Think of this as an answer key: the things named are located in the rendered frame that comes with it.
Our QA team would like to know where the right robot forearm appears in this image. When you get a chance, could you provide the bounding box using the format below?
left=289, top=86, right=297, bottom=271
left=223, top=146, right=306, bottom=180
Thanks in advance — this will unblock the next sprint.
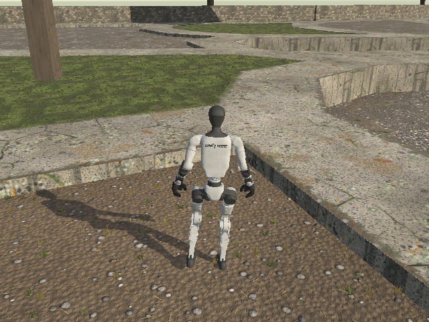
left=241, top=161, right=253, bottom=186

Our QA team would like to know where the left robot hand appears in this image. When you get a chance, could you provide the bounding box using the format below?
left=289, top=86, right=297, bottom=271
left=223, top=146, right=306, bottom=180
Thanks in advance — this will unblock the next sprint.
left=172, top=182, right=187, bottom=197

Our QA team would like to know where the left robot shin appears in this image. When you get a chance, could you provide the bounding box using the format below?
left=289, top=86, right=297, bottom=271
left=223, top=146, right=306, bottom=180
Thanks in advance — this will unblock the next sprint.
left=188, top=213, right=199, bottom=259

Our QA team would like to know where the left robot forearm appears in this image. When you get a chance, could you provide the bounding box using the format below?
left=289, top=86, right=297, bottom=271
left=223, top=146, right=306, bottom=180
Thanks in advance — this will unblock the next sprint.
left=174, top=160, right=188, bottom=185

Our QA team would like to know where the right robot hand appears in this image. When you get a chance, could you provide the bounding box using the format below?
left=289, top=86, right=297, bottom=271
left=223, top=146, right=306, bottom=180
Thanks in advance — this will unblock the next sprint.
left=240, top=184, right=255, bottom=198

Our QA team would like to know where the robot right upper arm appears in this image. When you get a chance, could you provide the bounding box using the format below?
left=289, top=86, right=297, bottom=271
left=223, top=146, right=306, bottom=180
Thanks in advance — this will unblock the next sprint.
left=230, top=135, right=248, bottom=171

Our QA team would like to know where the robot left upper arm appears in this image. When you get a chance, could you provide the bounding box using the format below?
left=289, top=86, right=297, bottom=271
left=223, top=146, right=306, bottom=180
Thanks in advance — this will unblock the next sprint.
left=182, top=134, right=202, bottom=171

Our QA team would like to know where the humanoid robot torso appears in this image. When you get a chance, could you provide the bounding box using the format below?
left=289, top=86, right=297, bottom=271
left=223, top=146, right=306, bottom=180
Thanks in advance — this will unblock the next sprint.
left=200, top=132, right=231, bottom=201

